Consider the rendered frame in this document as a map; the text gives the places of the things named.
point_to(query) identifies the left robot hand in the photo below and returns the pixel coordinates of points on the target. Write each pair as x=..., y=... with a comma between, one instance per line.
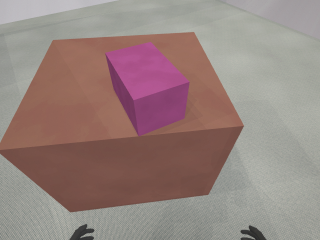
x=82, y=231

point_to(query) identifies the carton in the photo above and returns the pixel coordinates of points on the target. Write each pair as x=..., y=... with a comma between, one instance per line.
x=152, y=91

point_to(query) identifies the pedestal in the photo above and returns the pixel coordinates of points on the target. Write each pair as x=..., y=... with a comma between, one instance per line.
x=73, y=138

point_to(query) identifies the right robot hand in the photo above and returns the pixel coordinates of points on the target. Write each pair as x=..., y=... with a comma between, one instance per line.
x=253, y=232

